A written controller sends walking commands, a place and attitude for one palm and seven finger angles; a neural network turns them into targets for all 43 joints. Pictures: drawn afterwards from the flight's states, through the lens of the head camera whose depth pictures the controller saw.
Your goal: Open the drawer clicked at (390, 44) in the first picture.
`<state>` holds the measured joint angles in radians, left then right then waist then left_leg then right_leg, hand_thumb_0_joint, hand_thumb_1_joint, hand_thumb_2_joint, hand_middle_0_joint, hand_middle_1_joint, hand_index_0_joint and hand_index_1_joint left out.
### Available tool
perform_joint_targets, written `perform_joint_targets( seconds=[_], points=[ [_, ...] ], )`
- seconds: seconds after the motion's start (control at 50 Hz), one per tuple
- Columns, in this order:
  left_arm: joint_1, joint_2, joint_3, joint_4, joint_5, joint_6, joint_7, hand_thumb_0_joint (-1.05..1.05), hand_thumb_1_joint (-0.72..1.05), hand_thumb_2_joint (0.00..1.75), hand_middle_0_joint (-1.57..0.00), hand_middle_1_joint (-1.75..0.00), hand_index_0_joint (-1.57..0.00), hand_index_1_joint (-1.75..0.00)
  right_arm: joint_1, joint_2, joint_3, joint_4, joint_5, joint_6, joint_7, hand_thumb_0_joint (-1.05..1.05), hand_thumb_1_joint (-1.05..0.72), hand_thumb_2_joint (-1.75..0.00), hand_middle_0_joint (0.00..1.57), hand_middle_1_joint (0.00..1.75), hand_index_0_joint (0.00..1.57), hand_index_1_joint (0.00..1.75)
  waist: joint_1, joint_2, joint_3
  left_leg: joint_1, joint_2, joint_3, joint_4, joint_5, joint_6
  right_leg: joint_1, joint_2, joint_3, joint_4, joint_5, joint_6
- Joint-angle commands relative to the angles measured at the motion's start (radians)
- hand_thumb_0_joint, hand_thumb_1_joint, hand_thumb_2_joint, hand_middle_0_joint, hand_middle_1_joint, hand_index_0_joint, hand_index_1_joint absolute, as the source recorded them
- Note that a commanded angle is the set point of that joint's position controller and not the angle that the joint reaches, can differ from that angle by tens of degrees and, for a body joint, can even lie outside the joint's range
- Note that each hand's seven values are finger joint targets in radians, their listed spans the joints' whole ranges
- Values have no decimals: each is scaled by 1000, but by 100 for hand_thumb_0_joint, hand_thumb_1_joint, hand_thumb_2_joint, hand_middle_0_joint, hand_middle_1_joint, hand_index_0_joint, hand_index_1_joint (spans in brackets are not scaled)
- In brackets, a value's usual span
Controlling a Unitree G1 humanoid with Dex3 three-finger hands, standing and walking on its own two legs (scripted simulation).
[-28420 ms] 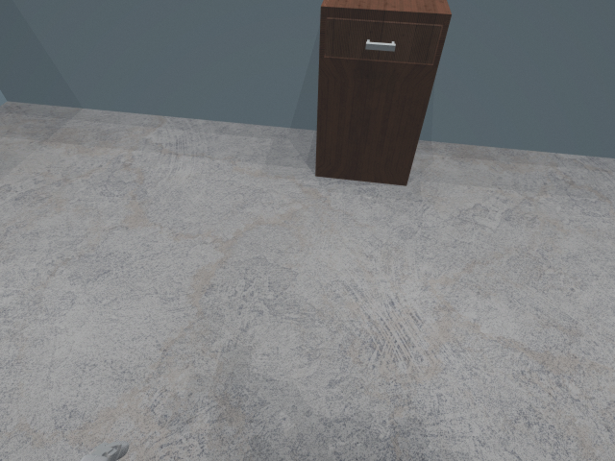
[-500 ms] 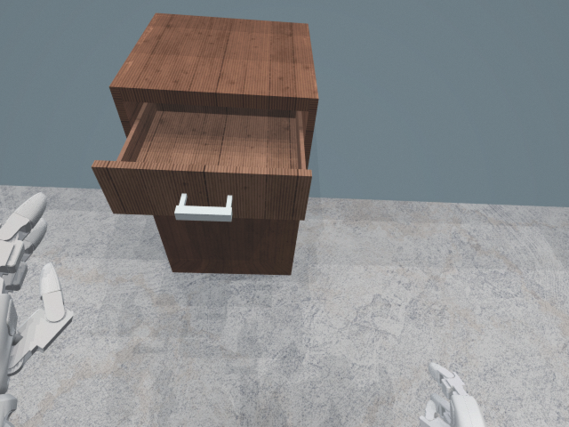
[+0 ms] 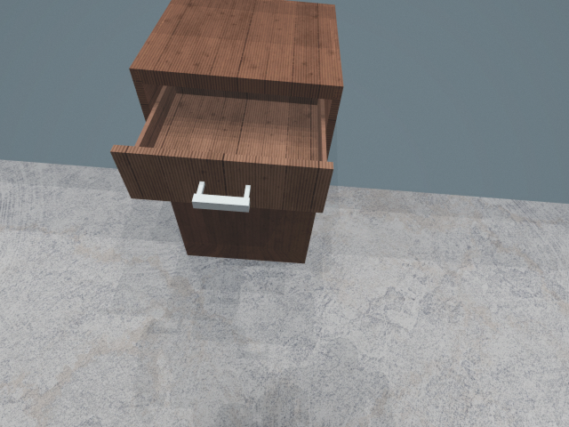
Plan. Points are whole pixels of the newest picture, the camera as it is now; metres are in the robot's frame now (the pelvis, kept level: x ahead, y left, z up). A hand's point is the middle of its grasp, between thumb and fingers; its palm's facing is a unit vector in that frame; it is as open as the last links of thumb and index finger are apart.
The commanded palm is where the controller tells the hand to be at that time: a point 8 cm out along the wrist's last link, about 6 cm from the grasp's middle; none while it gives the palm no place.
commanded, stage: let the arm hang, fingers relaxed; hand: left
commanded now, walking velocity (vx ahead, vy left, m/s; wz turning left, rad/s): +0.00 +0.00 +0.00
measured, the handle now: (223, 195) +0.53 +0.16 -0.07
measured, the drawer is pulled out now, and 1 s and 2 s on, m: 0.23 0.23 0.23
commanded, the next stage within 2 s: look to check the result in 0.66 s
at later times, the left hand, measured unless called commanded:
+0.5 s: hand out of the picture +0.01 +0.18 -0.17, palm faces +0.01 -0.99 -0.17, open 7.3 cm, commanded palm none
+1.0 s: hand out of the picture -0.02 +0.18 -0.17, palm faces +0.02 -0.99 -0.16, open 7.4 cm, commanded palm none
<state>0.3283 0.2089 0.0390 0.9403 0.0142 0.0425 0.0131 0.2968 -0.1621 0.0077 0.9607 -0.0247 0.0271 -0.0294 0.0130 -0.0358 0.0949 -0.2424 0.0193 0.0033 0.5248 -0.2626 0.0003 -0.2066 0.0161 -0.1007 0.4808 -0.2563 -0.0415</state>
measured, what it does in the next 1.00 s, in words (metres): stands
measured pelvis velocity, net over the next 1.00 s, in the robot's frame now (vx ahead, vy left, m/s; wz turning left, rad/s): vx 0.00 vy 0.02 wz -0.03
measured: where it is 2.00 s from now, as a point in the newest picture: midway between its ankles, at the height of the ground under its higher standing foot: outside the picture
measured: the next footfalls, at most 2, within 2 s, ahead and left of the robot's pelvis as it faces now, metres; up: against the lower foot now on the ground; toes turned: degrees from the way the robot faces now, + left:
none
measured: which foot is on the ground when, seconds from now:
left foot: down 0.00-1.00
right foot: down 0.00-1.00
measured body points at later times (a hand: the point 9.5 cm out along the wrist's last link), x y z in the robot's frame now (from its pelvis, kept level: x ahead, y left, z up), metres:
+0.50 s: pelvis +0.00 +0.01 +0.01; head +0.01 +0.02 +0.46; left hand +0.01 +0.23 -0.16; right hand -0.03 -0.19 -0.16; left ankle +0.01 +0.12 -0.74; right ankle +0.00 -0.09 -0.74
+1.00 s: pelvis +0.00 +0.02 +0.01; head +0.02 +0.02 +0.46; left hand -0.02 +0.23 -0.16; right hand -0.03 -0.18 -0.16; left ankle +0.01 +0.12 -0.74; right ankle +0.00 -0.09 -0.74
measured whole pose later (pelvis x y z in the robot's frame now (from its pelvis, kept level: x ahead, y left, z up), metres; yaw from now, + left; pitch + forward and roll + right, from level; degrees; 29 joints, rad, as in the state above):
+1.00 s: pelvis +0.00 +0.02 +0.01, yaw -2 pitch -2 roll +0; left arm 0.30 0.12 0.02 1.14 0.01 0.00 0.03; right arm 0.32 -0.09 0.00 1.12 -0.02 0.00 -0.05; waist -0.01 0.00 0.08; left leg -0.17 0.00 0.05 0.42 -0.22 0.02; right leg -0.16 0.00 -0.06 0.41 -0.22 -0.02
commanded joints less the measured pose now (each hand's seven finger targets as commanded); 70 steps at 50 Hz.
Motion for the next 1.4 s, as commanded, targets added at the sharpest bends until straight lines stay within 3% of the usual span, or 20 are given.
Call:
perform_joint_targets(
  seconds=[0.0, 0.18, 0.3, 0.46, 0.58, 0.74, 1.12, 1.24, 1.34, 1.38],
  points=[
    [2, 76, 3, 0, 1, -41, 11, 0, 90, 90, -20, -30, -20, -30, 30, -96, -24, -30, 10, -25, -7, 0, -90, -90, 20, 30, 20, 30, -18, 62, -90, 34, 63, -59, -112, 97, 45, 49, -112, 140, -143, 87, -15],
    [29, 49, -13, 116, -1, -41, 21, 0, 90, 90, -20, -30, -20, -30, 77, -73, -16, 69, 10, -23, -9, 0, -90, -90, 20, 30, 20, 30, -18, 31, 10, 31, 73, -66, -178, 70, 47, 11, -102, 123, -168, 31, -7],
    [31, 38, -12, 144, -1, -42, 24, 0, 90, 90, -20, -30, -20, -30, 91, -52, -15, 107, 8, -24, -9, 0, -90, -90, 20, 30, 20, 30, -17, 18, 33, 15, 65, -62, -193, 36, 45, 5, -101, 127, -170, 11, -7],
    [39, 19, -9, 158, -3, -49, 27, 0, 90, 90, -20, -30, -20, -30, 99, -25, -17, 129, 10, -29, -12, 0, -90, -90, 20, 30, 20, 30, -12, 72, 18, 29, 65, -49, -184, 87, 42, 17, -101, 126, -163, 59, -8],
    [37, 8, -9, 165, -3, -50, 27, 0, 90, 90, -20, -30, -20, -30, 113, -17, -18, 139, 10, -32, -15, 0, -90, -90, 20, 30, 20, 30, -17, 60, 13, 35, 68, -50, -184, 111, 43, 28, -103, 125, -163, 84, -7],
    [41, -2, -8, 171, -3, -47, 28, 0, 90, 90, -20, -30, -20, -30, 120, -18, -20, 143, 8, -28, -16, 0, -90, -90, 20, 30, 20, 30, -23, 49, 29, 30, 68, -60, -203, 40, 43, 8, -96, 130, -166, 37, -7],
    [53, -10, -9, 181, -4, -51, 29, 0, 90, 90, -20, -30, -20, -30, 105, -16, -19, 148, 11, -33, -17, 0, -90, -90, 20, 30, 20, 30, -21, 47, 0, 67, 69, -53, -188, 126, 44, 25, -104, 126, -160, 94, -2],
    [45, -9, -9, 179, -4, -51, 29, 0, 90, 90, -20, -30, -20, -30, 101, -16, -18, 152, 9, -31, -17, 0, -90, -90, 20, 30, 20, 30, -22, 56, 27, 54, 65, -53, -193, 114, 41, 20, -101, 125, -163, 85, -3],
    [42, -8, -8, 178, -5, -53, 29, 0, 90, 90, -20, -30, -20, -30, 97, -20, -19, 153, 10, -35, -18, 0, -90, -90, 20, 30, 20, 30, -21, 50, -13, 83, 68, -48, -183, 169, 41, 43, -104, 122, -157, 130, -2],
    [36, -7, -7, 176, -5, -52, 30, 0, 90, 90, -20, -30, -20, -30, 97, -17, -18, 154, 11, -34, -19, 0, -90, -90, 20, 30, 20, 30, -22, 54, 0, 77, 71, -50, -184, 175, 42, 41, -103, 121, -159, 129, -2]
  ],
)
